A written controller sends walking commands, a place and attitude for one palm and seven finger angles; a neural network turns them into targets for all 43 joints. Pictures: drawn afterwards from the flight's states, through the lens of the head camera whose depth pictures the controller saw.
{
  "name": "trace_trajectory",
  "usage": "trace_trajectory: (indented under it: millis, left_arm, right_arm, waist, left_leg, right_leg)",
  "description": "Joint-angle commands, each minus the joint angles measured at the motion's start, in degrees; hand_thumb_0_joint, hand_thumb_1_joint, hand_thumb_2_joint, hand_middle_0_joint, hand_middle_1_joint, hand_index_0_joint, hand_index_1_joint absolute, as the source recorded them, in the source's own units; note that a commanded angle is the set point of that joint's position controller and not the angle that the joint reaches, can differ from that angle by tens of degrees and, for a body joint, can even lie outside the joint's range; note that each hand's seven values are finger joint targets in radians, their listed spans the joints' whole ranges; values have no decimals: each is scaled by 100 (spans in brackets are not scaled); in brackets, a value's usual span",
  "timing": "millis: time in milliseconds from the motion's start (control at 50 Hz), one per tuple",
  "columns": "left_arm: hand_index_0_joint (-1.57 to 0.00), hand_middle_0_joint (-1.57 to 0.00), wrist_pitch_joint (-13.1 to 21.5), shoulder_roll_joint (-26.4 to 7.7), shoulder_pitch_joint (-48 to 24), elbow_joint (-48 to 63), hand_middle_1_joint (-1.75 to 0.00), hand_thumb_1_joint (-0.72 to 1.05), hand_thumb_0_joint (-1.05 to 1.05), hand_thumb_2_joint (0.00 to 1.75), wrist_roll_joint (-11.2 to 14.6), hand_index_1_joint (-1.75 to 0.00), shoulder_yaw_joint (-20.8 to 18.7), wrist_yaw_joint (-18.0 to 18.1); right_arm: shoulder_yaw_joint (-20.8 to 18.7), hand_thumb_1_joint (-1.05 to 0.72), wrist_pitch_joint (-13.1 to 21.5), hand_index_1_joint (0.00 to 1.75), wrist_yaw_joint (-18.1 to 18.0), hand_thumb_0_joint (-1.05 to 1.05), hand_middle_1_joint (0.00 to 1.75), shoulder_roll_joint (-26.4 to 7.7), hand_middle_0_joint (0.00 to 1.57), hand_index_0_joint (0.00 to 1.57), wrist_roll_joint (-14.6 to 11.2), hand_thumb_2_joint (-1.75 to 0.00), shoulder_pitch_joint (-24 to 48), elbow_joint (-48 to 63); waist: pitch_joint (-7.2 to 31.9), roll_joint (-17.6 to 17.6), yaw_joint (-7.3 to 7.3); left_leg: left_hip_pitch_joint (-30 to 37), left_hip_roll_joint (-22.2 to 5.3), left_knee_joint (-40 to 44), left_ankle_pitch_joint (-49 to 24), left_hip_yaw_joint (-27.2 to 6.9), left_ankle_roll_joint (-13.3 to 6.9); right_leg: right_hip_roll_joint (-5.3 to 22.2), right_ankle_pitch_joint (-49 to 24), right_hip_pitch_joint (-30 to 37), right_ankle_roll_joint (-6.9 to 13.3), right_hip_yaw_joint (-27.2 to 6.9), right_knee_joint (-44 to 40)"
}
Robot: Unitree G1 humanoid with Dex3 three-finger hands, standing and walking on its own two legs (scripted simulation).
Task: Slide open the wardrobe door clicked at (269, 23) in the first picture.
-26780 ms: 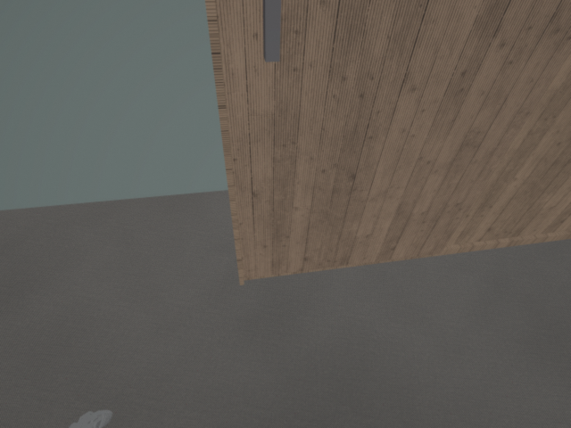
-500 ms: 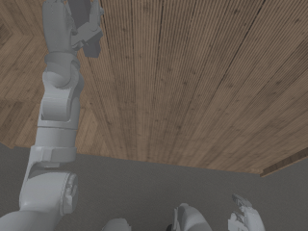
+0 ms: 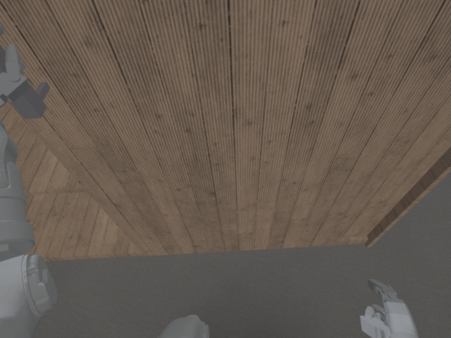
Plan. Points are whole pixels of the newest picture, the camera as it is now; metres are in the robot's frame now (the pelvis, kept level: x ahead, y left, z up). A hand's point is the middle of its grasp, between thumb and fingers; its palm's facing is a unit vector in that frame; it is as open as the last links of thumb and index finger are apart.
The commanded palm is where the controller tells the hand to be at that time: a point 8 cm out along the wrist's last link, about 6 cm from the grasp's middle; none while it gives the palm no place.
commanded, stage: stop walking and hold the door there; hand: left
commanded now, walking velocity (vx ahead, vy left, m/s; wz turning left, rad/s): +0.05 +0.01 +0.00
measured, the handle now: (1, 50) +0.45 +0.33 +0.27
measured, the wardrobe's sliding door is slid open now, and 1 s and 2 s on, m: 0.66 0.66 0.65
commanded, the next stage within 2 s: loosen the grip on the handle in 2.00 s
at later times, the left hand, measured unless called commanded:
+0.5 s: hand (15, 77) +0.42 +0.31 +0.25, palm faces +0.48 -0.86 -0.18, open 6.3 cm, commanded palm +0.38 +0.34 +0.21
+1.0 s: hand (16, 78) +0.42 +0.31 +0.25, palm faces +0.45 -0.87 -0.19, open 6.2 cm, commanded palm +0.38 +0.35 +0.21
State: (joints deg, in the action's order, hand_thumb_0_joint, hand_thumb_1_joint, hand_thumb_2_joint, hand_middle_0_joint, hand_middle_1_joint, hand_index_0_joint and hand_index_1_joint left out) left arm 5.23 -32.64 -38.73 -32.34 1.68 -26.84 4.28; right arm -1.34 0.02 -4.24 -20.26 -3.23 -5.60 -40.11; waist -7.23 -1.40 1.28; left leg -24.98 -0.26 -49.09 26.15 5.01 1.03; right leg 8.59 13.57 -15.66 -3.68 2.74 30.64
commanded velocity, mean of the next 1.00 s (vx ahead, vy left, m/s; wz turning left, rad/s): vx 0.02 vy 0.05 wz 0.04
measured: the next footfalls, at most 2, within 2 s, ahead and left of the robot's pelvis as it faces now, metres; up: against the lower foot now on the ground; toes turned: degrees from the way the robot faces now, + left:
left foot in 0.08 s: +0.08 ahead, +0.11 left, +0.00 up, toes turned +1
right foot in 0.32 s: +0.01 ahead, -0.11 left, +0.00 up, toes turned -9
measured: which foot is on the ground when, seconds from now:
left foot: up 0.00-0.06, down 0.08-0.96, up 0.98-1.00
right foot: down 0.00-0.10, up 0.12-0.30, down 0.32-1.00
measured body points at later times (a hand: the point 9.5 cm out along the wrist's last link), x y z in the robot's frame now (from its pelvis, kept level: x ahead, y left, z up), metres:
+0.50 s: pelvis -0.02 +0.02 -0.01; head +0.00 +0.01 +0.44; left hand +0.39 +0.35 +0.26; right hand +0.05 -0.25 -0.13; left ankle +0.05 +0.11 -0.74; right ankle -0.03 -0.11 -0.74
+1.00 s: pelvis -0.02 +0.02 +0.00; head -0.02 +0.02 +0.45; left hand +0.39 +0.35 +0.26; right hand +0.03 -0.28 -0.12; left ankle +0.04 +0.11 -0.73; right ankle -0.03 -0.11 -0.74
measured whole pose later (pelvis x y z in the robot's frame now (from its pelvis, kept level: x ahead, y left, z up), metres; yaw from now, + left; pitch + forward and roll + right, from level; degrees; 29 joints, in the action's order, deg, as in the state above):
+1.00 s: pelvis -0.02 +0.02 +0.00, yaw -5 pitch +0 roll -2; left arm 9.8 -36.0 -40.3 -44.4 1.1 -23.4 3.8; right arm -0.2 -0.9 -5.8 -18.6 -3.4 -17.3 -41.6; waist 0.3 -2.6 2.7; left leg -21.2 -2.3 -34.9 15.6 4.5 -1.0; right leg 0.7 15.3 -14.0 -0.6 3.9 29.4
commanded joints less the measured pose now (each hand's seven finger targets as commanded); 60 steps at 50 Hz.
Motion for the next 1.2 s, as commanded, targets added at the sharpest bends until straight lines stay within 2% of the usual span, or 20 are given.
trace_trajectory:
  millis: [0,40,60,80,160,260,320,340,380,440,480,560,660,780,860,960,1020,1140,1160,1180]
  left_arm:
    - [-45,-45,476,-2079,-1987,1222,-140,90,0,90,-114,-140,-349,220]
    - [-45,-45,629,-1700,-1935,1417,-140,90,0,90,-119,-140,-27,223]
    - [-45,-45,681,-1667,-1936,1552,-140,90,0,90,-91,-140,0,226]
    - [-45,-45,695,-1495,-2069,1670,-140,90,0,90,-65,-140,231,200]
    - [-45,-45,561,-1430,-1932,1465,-140,90,0,90,-94,-140,401,213]
    - [-45,-45,394,-1656,-1729,1133,-140,90,0,90,-45,-140,210,207]
    - [-45,-45,403,-2283,-1662,783,-140,90,0,90,-130,-140,-158,212]
    - [-45,-45,427,-2285,-1708,691,-140,90,0,90,-168,-140,-160,203]
    - [-45,-45,362,-2428,-1689,380,-140,90,0,90,-84,-140,-433,219]
    - [-45,-45,347,-2170,-1727,230,-140,90,0,90,-82,-140,-237,174]
    - [-45,-45,391,-1754,-1694,352,-140,90,0,90,-69,-140,129,119]
    - [-45,-45,428,-1617,-1633,84,-140,90,0,90,-83,-140,302,128]
    - [-45,-45,460,-1800,-1728,-57,-140,90,0,90,-93,-140,223,152]
    - [-45,-45,466,-2072,-1792,-445,-140,90,0,90,-121,-140,61,125]
    - [-45,-45,481,-2079,-1825,-511,-140,90,0,90,-133,-140,84,112]
    - [-45,-45,481,-2400,-1655,-761,-140,90,0,90,-159,-140,-175,72]
    - [-45,-45,484,-2190,-1962,-419,-140,90,0,90,-161,-140,-38,34]
    - [-45,-45,641,-1575,-1997,122,-140,90,0,90,-105,-140,341,-27]
    - [-45,-45,703,-1217,-2120,427,-140,90,0,90,-53,-140,588,-40]
    - [-45,-45,798,-844,-2202,767,-140,90,0,90,-14,-140,835,-57]
  right_arm:
    - [-191,-90,232,30,-57,0,30,-432,20,20,44,-90,-53,689]
    - [-263,-90,266,30,-94,0,30,-533,20,20,38,-90,-137,757]
    - [-302,-90,273,30,-88,0,30,-728,20,20,8,-90,-187,840]
    - [-248,-90,282,30,-40,0,30,-599,20,20,-46,-90,-301,935]
    - [-198,-90,378,30,-103,0,30,-524,20,20,33,-90,-464,819]
    - [-103,-90,399,30,-142,0,30,-526,20,20,1,-90,-613,772]
    - [-81,-90,282,30,-187,0,30,-502,20,20,58,-90,-651,822]
    - [-42,-90,281,30,-195,0,30,-449,20,20,70,-90,-624,809]
    - [-49,-90,289,30,-203,0,30,-406,20,20,-24,-90,-607,791]
    - [-9,-90,307,30,-247,0,30,-419,20,20,-4,-90,-685,695]
    - [-30,-90,306,30,-245,0,30,-492,20,20,5,-90,-648,675]
    - [-7,-90,274,30,-248,0,30,-511,20,20,49,-90,-600,666]
    - [-66,-90,292,30,-265,0,30,-576,20,20,47,-90,-752,647]
    - [-90,-90,267,30,-263,0,30,-546,20,20,25,-90,-831,641]
    - [-107,-90,243,30,-263,0,30,-588,20,20,5,-90,-826,610]
    - [-181,-90,125,30,-209,0,30,-596,20,20,-3,-90,-746,612]
    - [-192,-90,183,30,-177,0,30,-592,20,20,26,-90,-730,561]
    - [-173,-90,157,30,-202,0,30,-364,20,20,110,-90,-555,469]
    - [-185,-90,173,30,-218,0,30,-363,20,20,82,-90,-513,505]
    - [-212,-90,202,30,-231,0,30,-510,20,20,79,-90,-485,603]
  waist:
    - [2492,885,-93]
    - [2383,-314,-88]
    - [2315,-1341,-191]
    - [2308,-1719,-176]
    - [1923,-1658,-86]
    - [2186,-1009,-138]
    - [2323,200,-4]
    - [2252,147,5]
    - [2330,1224,-133]
    - [2285,1015,-84]
    - [2331,152,-84]
    - [1588,-829,-120]
    - [1906,-857,-97]
    - [1898,288,-32]
    - [1908,247,-32]
    - [1512,901,-237]
    - [1553,1218,-273]
    - [1573,1224,-45]
    - [1613,835,-7]
    - [1745,-324,-49]
  left_leg:
    - [1310,-48,1766,-1281,83,16]
    - [2061,-623,2549,-2243,-142,-68]
    - [2065,-1485,2716,-3279,-1245,-449]
    - [1944,-1848,2792,-4063,-1579,-818]
    - [1532,-1742,2887,-3310,-1319,-978]
    - [1682,-1348,2286,-3091,-639,-597]
    - [970,-735,1568,-2126,-148,-150]
    - [898,-567,1484,-1539,-123,-82]
    - [540,-424,1234,-688,-333,-115]
    - [1026,-508,2025,-1686,-393,-198]
    - [1732,-1000,2276,-3190,-785,-380]
    - [848,-1680,3384,-1247,-1763,-749]
    - [978,-1332,2993,-1391,-1093,-549]
    - [1286,-737,2082,-1374,-476,-225]
    - [1355,-724,1980,-1751,-524,-270]
    - [-153,-274,663,-310,-576,-127]
    - [-615,-360,106,171,-861,-112]
    - [1316,-55,2021,-1613,3,10]
    - [1713,-349,2336,-2260,-152,-72]
    - [1834,-1095,2560,-3317,-1133,-430]
  right_leg:
    - [884,-2364,921,737,-468,-483]
    - [251,-1228,252,499,-153,35]
    - [-347,73,-230,267,156,490]
    - [-665,1507,-374,247,100,1103]
    - [-662,1212,-468,241,-89,1747]
    - [-769,252,523,212,145,-425]
    - [357,-2098,1117,652,-1047,-876]
    - [543,-2942,1122,739,-1028,-757]
    - [562,-2972,1316,745,-1086,-675]
    - [297,-2492,1080,585,-660,-474]
    - [-308,-1242,469,299,-287,-290]
    - [-741,839,251,305,-185,244]
    - [-678,319,601,350,-167,-324]
    - [-70,239,-7,489,-814,-1118]
    - [16,90,-18,463,-790,-1065]
    - [1318,-1126,881,967,-1732,-1225]
    - [1808,-2497,1376,1226,-1588,-878]
    - [1166,-2353,279,514,-121,-98]
    - [742,-1826,-62,368,151,383]
    - [-41,-735,-431,116,441,1232]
